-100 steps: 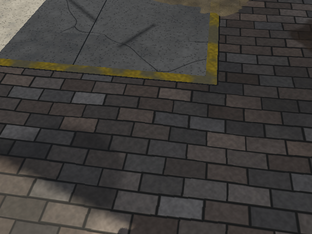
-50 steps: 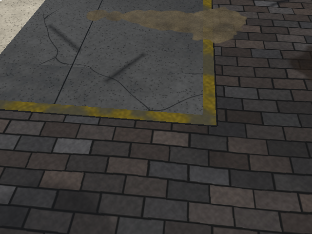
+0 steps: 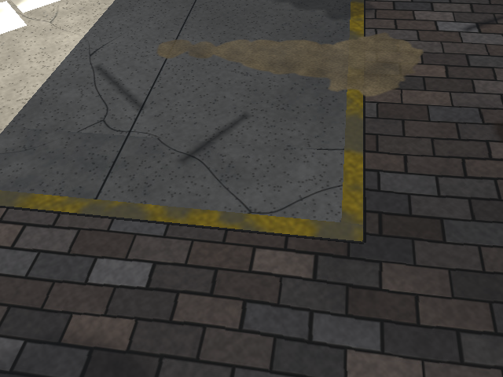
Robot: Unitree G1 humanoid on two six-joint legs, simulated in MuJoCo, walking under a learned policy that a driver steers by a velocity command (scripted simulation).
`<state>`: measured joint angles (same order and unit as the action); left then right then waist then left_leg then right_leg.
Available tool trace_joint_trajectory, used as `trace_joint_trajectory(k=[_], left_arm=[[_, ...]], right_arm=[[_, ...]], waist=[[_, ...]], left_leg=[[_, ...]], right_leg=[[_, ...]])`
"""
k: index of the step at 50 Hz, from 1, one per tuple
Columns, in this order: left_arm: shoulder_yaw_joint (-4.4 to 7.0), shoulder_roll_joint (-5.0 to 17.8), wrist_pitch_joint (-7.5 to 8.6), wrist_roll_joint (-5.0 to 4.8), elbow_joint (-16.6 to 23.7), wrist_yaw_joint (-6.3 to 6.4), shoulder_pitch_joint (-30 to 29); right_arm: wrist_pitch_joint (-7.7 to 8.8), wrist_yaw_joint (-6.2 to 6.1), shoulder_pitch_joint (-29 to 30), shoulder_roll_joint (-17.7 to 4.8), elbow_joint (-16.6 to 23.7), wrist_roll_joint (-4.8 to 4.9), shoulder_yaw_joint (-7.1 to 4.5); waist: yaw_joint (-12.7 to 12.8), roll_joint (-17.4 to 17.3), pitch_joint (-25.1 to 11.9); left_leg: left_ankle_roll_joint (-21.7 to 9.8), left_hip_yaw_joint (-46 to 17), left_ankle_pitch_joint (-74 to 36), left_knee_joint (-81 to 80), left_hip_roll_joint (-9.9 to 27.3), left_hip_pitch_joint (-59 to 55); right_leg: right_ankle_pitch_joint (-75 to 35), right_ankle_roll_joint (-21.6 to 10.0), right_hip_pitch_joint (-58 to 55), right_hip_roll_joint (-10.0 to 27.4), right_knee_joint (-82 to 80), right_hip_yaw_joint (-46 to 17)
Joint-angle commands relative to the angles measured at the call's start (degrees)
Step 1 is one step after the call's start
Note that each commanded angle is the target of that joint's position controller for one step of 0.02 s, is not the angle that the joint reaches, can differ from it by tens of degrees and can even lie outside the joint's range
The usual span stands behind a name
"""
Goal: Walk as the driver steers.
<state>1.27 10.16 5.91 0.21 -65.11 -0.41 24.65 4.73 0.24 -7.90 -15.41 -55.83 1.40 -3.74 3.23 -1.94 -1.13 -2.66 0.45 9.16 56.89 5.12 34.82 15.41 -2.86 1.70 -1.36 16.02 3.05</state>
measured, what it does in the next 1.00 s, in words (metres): walks ahead: left foot, then right foot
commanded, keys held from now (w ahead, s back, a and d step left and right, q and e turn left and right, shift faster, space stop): w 0.72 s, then no key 0.28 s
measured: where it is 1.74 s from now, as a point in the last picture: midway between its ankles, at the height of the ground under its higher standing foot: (285, 344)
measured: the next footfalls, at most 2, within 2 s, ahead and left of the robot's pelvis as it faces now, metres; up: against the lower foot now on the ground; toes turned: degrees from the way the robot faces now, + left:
left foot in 0.26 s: +0.34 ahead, +0.14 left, +0.00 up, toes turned +3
right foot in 0.80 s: +0.65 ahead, -0.11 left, +0.00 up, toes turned -3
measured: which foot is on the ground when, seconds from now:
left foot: up 0.00-0.24, down 0.26-0.80, up 0.82-1.00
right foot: down 0.00-0.28, up 0.30-0.78, down 0.80-1.00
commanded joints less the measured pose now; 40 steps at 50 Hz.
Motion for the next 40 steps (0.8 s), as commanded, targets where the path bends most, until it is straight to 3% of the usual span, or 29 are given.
trace_joint_trajectory(k=[1,6,9,11,12,13,14,15,16,17,18,19,21,22,25,27,30,33,36,38,39,40], left_arm=[[1.20,9.4,0.11,0.15,2.6,1.17,1.0],[1.67,9.8,-0.37,-0.58,2.3,1.73,5.0],[2.36,10.4,-0.99,-0.92,2.3,1.85,4.7],[3.08,12.1,-1.53,-0.70,3.1,1.96,3.0],[3.21,12.3,-2.06,-0.48,3.4,1.96,1.8],[2.91,11.8,-2.25,-0.20,4.3,1.82,0.6],[1.46,6.6,-1.69,0.30,5.6,1.14,5.1],[0.06,2.2,-0.01,-0.71,4.8,0.45,7.4],[1.65,7.5,1.51,-2.47,6.5,0.16,1.5],[2.16,9.7,2.20,-3.55,8.6,0.32,-4.2],[2.42,9.6,2.28,-3.09,9.1,0.87,-6.7],[3.14,9.6,1.63,-2.08,9.0,1.41,-6.6],[3.05,6.5,-0.04,-1.66,8.7,1.71,-3.7],[3.00,5.8,-0.63,-1.62,9.1,1.81,-4.2],[3.39,7.4,-1.10,-0.73,12.4,1.97,-11.6],[3.32,7.3,-0.87,-0.44,13.8,1.54,-16.0],[2.64,6.2,-0.45,-0.82,15.5,0.72,-22.8],[2.17,6.3,-0.34,-1.36,17.2,-0.23,-28.0],[2.30,7.7,0.08,-1.58,18.9,-1.29,-29.9],[3.38,10.2,0.46,-0.98,17.8,-1.48,-24.3],[4.69,12.5,0.66,-0.44,15.1,-1.36,-15.8],[5.73,16.7,0.86,0.75,13.0,-1.07,-6.9]], right_arm=[[0.27,0.43,8.2,-0.8,5.0,-0.26,0.14],[0.43,1.81,17.5,-0.3,8.4,0.35,1.07],[0.99,2.77,18.9,-1.5,10.0,0.50,0.89],[1.17,2.77,13.3,-4.4,9.1,0.35,-0.45],[1.07,2.45,5.1,-6.5,6.9,0.42,-1.71],[0.73,1.89,-5.2,-9.0,3.8,0.45,-3.02],[0.44,1.30,-14.6,-13.8,2.0,-1.11,-4.25],[0.04,1.39,-16.6,-12.2,1.0,-0.94,-3.43],[0.30,1.55,-11.8,-8.6,1.2,-0.45,-2.20],[0.67,1.45,-6.1,-6.1,2.5,-0.51,-1.46],[1.36,1.83,-1.7,-4.3,3.0,-1.08,-0.81],[1.97,2.07,0.5,-2.3,3.0,-1.70,-0.24],[2.10,2.29,0.3,-1.6,2.0,-1.84,0.12],[2.10,2.01,-0.7,-2.3,1.4,-1.65,0.05],[2.04,0.51,-4.3,-5.5,0.3,-1.70,-0.52],[1.71,-0.21,-6.4,-6.0,0.0,-1.53,-0.60],[1.43,-0.61,-9.9,-6.7,-0.7,-0.89,-0.70],[0.87,-0.68,-14.0,-7.1,-2.1,-0.36,-0.91],[-0.17,-0.89,-15.4,-7.8,-3.0,-0.23,-1.42],[-1.05,-1.13,-13.3,-8.4,-2.6,-0.55,-1.67],[-1.51,-1.21,-12.7,-7.6,-2.3,-0.67,-1.31],[-1.51,-1.33,-13.6,-5.6,-1.0,-1.51,-0.43]], waist=[[-0.2,5.7,7.5],[1.6,6.4,9.9],[0.0,6.8,9.4],[-4.0,9.1,4.1],[-8.3,10.0,-1.0],[-13.0,9.7,-6.9],[-12.2,-0.6,-16.7],[-10.4,-11.5,-24.6],[-10.6,-8.1,-16.6],[-9.0,-5.1,-8.3],[-6.6,0.6,-3.3],[-4.3,0.7,-1.6],[-1.8,-1.2,-0.1],[-1.3,-1.4,1.2],[-2.2,-0.5,4.2],[-3.3,-0.2,4.6],[-5.6,-0.4,5.1],[-7.4,-0.6,6.0],[-6.8,-1.2,6.1],[-2.9,-2.9,2.6],[1.1,-2.5,-2.7],[3.3,1.5,-11.2]], left_leg=[[1.5,0.4,-6.3,-10.4,0.6,9.0],[0.7,2.7,-12.2,-22.9,-1.9,3.9],[-1.7,2.3,-9.6,-26.6,-2.5,2.4],[-3.6,4.0,-6.1,-26.3,-5.6,-6.9],[-5.1,5.2,-5.7,-26.4,-7.6,-17.1],[-7.1,2.8,-6.8,-25.8,-5.6,-32.9],[-14.1,-18.5,0.0,-25.4,9.3,-56.6],[-19.8,-44.0,10.1,-37.8,18.7,-63.3],[-16.6,-40.3,13.5,-40.9,15.8,-56.6],[-14.3,-30.5,9.7,-42.0,14.0,-46.7],[-13.0,-23.5,3.1,-44.1,12.0,-36.3],[-11.6,-18.4,-1.1,-45.4,9.8,-29.7],[-11.5,-13.8,-1.9,-48.3,7.8,-23.0],[-11.9,-12.2,-2.4,-49.7,7.6,-20.9],[-12.5,-9.8,-4.0,-52.2,7.6,-20.9],[-11.2,-7.3,-6.3,-52.1,6.4,-22.6],[-9.3,-3.5,-7.9,-51.8,4.5,-23.9],[-9.0,-3.4,-7.4,-50.0,6.3,-29.7],[-8.0,-4.5,-10.8,-46.0,9.7,-36.9],[-5.8,-3.2,-29.2,-37.5,8.7,-38.8],[-3.9,-1.2,-37.0,-27.3,5.5,-37.6],[-1.2,1.2,-25.8,-12.7,1.8,-28.1]], right_leg=[[-19.1,-6.6,-0.7,13.1,-9.3,-9.6],[-19.5,-6.7,-1.3,13.7,-11.0,-6.1],[-27.8,-6.0,-7.1,15.9,-7.4,-5.0],[-48.0,-4.9,-9.9,16.5,0.3,-4.1],[-56.6,-3.8,-9.0,15.2,9.6,-2.6],[-53.4,-2.1,-0.9,13.0,22.2,-1.7],[-29.5,0.7,20.7,6.2,44.0,-0.4],[14.8,2.2,32.0,-2.6,60.9,-6.5],[14.5,0.5,38.2,1.0,66.3,-11.4],[10.2,-0.5,39.9,4.1,65.8,-9.1],[5.4,-0.7,37.4,6.9,61.7,-7.9],[2.7,-0.9,33.4,9.1,57.7,-7.9],[1.5,-0.8,28.9,10.4,53.7,-7.9],[1.5,-0.4,29.2,10.9,51.5,-7.3],[-6.4,1.9,35.6,11.8,42.1,-6.6],[-13.8,2.5,37.1,11.2,33.9,-5.9],[-21.4,2.7,33.8,8.4,22.5,-3.1],[-21.1,2.4,34.3,7.2,17.2,-2.7],[-15.4,0.5,34.9,6.5,13.8,-3.3],[-12.8,-1.2,26.1,3.5,11.5,-1.4],[-16.7,-2.8,15.1,1.7,10.1,0.0],[-34.3,-5.9,-1.9,9.4,14.1,-6.9]])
